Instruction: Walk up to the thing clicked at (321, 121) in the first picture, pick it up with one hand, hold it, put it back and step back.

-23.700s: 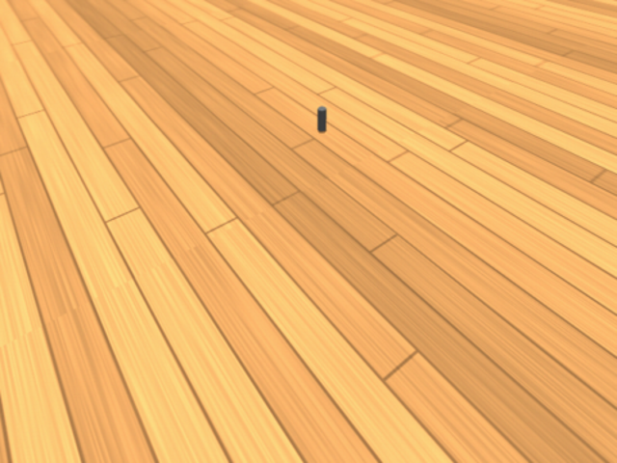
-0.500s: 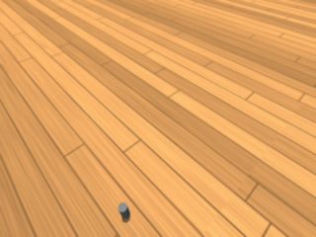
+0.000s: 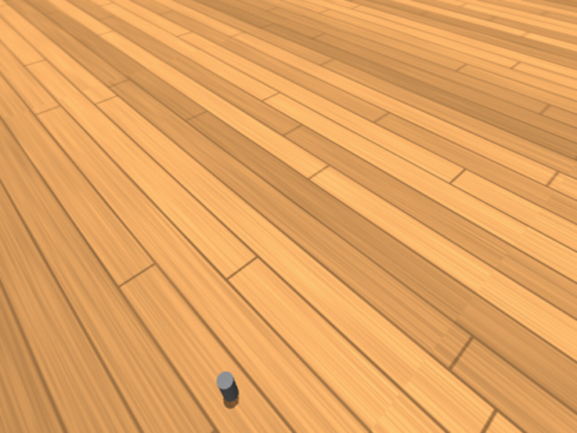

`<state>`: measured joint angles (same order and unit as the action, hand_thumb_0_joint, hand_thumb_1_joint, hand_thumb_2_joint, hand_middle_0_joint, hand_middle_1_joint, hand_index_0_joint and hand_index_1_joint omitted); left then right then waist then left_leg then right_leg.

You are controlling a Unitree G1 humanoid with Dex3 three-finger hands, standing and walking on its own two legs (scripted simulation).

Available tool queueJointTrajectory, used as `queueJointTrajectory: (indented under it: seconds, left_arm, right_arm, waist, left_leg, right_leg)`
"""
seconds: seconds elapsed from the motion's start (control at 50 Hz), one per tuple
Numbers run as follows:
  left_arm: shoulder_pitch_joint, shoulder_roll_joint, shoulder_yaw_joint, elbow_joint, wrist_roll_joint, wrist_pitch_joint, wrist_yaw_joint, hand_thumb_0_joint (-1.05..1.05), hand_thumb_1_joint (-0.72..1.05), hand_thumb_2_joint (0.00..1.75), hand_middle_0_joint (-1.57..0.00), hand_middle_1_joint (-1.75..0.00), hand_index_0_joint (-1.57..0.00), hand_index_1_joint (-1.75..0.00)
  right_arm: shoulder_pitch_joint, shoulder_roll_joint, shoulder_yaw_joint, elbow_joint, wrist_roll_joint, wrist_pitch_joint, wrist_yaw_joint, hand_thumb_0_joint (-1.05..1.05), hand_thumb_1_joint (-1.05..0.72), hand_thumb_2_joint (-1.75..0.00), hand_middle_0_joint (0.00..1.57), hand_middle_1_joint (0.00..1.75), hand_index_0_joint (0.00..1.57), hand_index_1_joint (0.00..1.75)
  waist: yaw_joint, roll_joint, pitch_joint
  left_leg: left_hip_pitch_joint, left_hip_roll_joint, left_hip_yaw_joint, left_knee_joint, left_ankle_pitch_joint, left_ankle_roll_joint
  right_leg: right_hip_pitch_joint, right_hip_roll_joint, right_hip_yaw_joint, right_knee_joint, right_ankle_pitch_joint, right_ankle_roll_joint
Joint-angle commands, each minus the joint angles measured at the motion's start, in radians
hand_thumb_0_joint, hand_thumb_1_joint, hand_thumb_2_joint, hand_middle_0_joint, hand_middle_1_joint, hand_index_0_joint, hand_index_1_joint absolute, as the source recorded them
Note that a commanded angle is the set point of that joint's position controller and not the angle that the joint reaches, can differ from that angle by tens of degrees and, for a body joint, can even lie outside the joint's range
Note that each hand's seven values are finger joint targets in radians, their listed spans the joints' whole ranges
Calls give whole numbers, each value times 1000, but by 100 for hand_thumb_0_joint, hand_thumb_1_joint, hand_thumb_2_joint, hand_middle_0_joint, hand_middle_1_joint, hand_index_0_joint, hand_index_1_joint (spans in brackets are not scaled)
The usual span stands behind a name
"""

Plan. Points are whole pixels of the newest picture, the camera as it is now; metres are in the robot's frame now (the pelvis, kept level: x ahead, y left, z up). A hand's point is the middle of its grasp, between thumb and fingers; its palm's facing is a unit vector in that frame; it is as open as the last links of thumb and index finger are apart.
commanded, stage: stand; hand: left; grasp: from the side
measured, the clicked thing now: (228, 387) +0.40 +0.22 -0.71
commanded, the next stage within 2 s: go down in 0.20 s
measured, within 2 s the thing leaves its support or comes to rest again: neither
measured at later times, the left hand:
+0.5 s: hand out of the picture +0.14 +0.25 -0.16, palm faces +0.03 -0.95 -0.33, open 8.9 cm
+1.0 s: hand out of the picture +0.13 +0.26 -0.19, palm faces -0.01 -0.92 -0.38, open 15.3 cm
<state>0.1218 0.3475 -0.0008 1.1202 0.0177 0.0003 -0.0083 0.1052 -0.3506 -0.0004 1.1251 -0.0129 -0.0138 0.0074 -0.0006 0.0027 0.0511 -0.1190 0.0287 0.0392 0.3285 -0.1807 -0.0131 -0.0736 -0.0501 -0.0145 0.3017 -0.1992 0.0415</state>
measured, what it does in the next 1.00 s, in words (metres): lowers itself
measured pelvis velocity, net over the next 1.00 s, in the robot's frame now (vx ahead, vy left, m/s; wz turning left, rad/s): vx -0.01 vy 0.00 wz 0.01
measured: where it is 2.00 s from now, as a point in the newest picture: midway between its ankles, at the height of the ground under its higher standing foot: outside the picture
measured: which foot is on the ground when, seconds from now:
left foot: down 0.00-1.00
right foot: down 0.00-1.00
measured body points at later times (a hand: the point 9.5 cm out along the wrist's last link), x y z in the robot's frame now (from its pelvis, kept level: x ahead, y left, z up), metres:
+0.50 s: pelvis -0.02 -0.01 -0.01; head +0.04 +0.00 +0.43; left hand +0.13 +0.30 -0.14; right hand +0.08 -0.28 -0.14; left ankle +0.00 +0.13 -0.75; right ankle -0.02 -0.15 -0.75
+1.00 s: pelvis -0.01 +0.00 -0.06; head +0.06 +0.01 +0.38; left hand +0.13 +0.31 -0.16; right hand +0.14 -0.26 -0.15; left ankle +0.00 +0.13 -0.75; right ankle -0.02 -0.15 -0.75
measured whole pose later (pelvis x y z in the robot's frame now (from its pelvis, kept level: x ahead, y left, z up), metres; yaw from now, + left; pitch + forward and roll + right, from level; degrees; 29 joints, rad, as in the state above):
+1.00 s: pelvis -0.01 +0.00 -0.06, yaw +1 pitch +13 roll -2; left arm 0.19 0.34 0.18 0.57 0.11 0.25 -0.05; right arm 0.23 -0.25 -0.03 0.62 0.01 -0.13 -0.06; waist -0.03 0.01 -0.09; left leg -0.73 0.06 -0.01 0.95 -0.45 -0.02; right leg -0.66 -0.03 -0.03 0.91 -0.47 0.03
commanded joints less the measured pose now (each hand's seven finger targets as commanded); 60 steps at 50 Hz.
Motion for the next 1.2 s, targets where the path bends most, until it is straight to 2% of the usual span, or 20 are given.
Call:
queueJointTrajectory:
  seconds: [0.0,0.28,0.3,0.32,0.34,0.36,0.4,0.48,0.58,0.64,0.72,0.82,0.84,0.9,0.94,0.98,1.02,1.06,1.16,1.18]
  left_arm:
    - [-19,217,42,-52,-6,-26,16,0,90,90,-20,-30,-20,-30]
    - [-17,218,42,-56,-4,-28,18,0,82,82,-28,-38,-28,-38]
    - [-368,59,50,-407,-60,-121,36,0,74,74,-20,-43,-20,-39]
    - [-495,97,62,-345,-58,-114,40,0,66,68,-12,-51,-12,-47]
    - [-306,171,108,-182,-42,-77,41,0,58,76,-4,-59,-6,-55]
    - [-275,215,139,-120,-18,-59,31,0,54,84,-12,-67,-14,-63]
    - [-325,286,198,-114,26,-54,10,0,38,76,0,-65,-1,-60]
    - [-75,229,227,-113,85,13,-14,0,10,76,-8,-69,-10,-66]
    - [-97,199,217,-258,99,113,-9,0,-22,56,-1,-53,-2,-52]
    - [-89,183,219,-319,102,134,-6,0,-33,80,-10,-77,-12,-76]
    - [-87,208,249,-443,102,141,-2,0,-46,64,-2,-61,-3,-60]
    - [-24,223,265,-574,102,168,-8,0,-46,65,-10,-68,-11,-67]
    - [-15,192,238,-616,98,177,-15,0,-49,61,-3,-64,-4,-63]
    - [49,215,265,-675,95,208,-19,0,-46,64,-10,-66,-11,-65]
    - [73,211,255,-711,97,234,-28,0,-49,48,-1,-50,-1,-49]
    - [86,209,261,-747,92,253,-32,0,-47,59,-10,-59,-11,-59]
    - [111,216,269,-776,97,266,-35,0,-49,49,-2,-50,-2,-49]
    - [119,220,274,-810,95,275,-39,0,-49,59,-10,-59,-11,-58]
    - [159,215,281,-842,95,278,-48,0,-52,43,-3,-44,-3,-44]
    - [157,228,297,-850,91,274,-48,0,-52,51,-11,-52,-11,-52]
  right_arm:
    - [-34,-213,-39,-59,5,-19,-13,0,-90,-90,20,30,20,30]
    - [-30,-213,-42,-60,6,-15,-12,0,-96,-92,20,30,20,30]
    - [-8,-49,2,-337,73,-62,-34,0,-104,-93,20,30,20,30]
    - [42,-78,-3,-287,72,-60,-44,0,-105,-94,20,30,20,30]
    - [89,-114,-23,-292,80,-48,-56,0,-105,-94,20,30,20,30]
    - [102,-116,-38,-311,71,-43,-57,0,-99,-93,20,30,20,30]
    - [121,-114,-64,-352,52,-47,-63,0,-99,-92,20,30,20,30]
    - [149,-87,-86,-436,35,-58,-48,0,-99,-92,20,30,20,30]
    - [107,-74,-84,-528,44,-67,-40,0,-85,-88,20,30,20,30]
    - [121,-66,-83,-556,42,-83,-33,0,-97,-92,20,30,20,30]
    - [152,-66,-93,-578,35,-110,-39,0,-83,-88,20,30,20,30]
    - [151,-61,-91,-604,35,-141,-60,0,-90,-93,20,30,20,30]
    - [144,-55,-90,-618,32,-145,-64,0,-84,-88,20,30,20,30]
    - [134,-58,-89,-630,30,-155,-76,0,-90,-92,20,30,20,30]
    - [130,-53,-87,-637,29,-159,-87,0,-79,-87,20,30,20,30]
    - [126,-49,-82,-647,27,-166,-93,0,-89,-93,20,30,20,30]
    - [127,-44,-80,-661,24,-169,-100,0,-80,-87,20,30,20,30]
    - [123,-41,-80,-668,22,-176,-107,0,-89,-92,20,30,20,30]
    - [125,-35,-78,-680,16,-190,-114,0,-80,-87,20,30,20,30]
    - [120,-33,-79,-687,16,-192,-115,0,-88,-93,20,30,20,30]
  waist:
    - [3,-8,-85]
    - [0,-14,-76]
    - [-115,10,17]
    - [-93,-3,-34]
    - [-64,-24,-18]
    - [-54,-35,-57]
    - [-29,-37,-178]
    - [34,46,-270]
    - [5,24,-229]
    - [-7,34,-228]
    - [-25,40,-311]
    - [-31,48,-340]
    - [-36,51,-335]
    - [-22,75,-344]
    - [-33,64,-345]
    - [-36,63,-332]
    - [-30,82,-353]
    - [-36,74,-357]
    - [-38,77,-372]
    - [-39,76,-381]
  left_leg:
    - [47,117,-90,-35,223,33]
    - [42,115,-91,-36,186,35]
    - [-88,-23,21,18,17,22]
    - [-71,-26,19,34,-13,21]
    - [-97,-21,19,43,-20,20]
    - [-127,-26,13,80,-11,21]
    - [-136,-26,7,148,47,23]
    - [-189,-41,5,204,120,7]
    - [-248,-32,-2,237,82,9]
    - [-294,-20,-10,287,35,7]
    - [-330,-15,-15,380,45,11]
    - [-382,-11,-28,452,20,16]
    - [-399,-11,-29,465,23,16]
    - [-418,-5,-39,482,21,10]
    - [-432,-5,-39,507,29,14]
    - [-462,-8,-38,528,9,15]
    - [-464,-4,-42,541,15,13]
    - [-486,-4,-45,564,10,16]
    - [-527,0,-51,611,34,17]
    - [-540,-1,-53,624,39,19]
  right_leg:
    - [-11,-98,60,-30,184,-51]
    - [-21,-97,61,-47,158,-51]
    - [-259,50,-10,33,77,-44]
    - [-215,46,-19,45,46,-44]
    - [-210,57,-31,48,14,-50]
    - [-223,55,-32,74,8,-53]
    - [-222,49,-23,143,70,-53]
    - [-202,52,-25,213,105,-62]
    - [-283,61,-34,237,54,-59]
    - [-353,68,-40,299,0,-60]
    - [-411,63,-30,386,20,-53]
    - [-481,58,-25,455,-3,-51]
    - [-488,58,-27,466,2,-48]
    - [-522,63,-34,500,-18,-52]
    - [-531,60,-36,513,-7,-49]
    - [-556,60,-33,527,-20,-46]
    - [-572,63,-37,549,-26,-51]
    - [-589,61,-36,560,-27,-49]
    - [-622,63,-38,611,-15,-49]
    - [-633,62,-37,617,-8,-48]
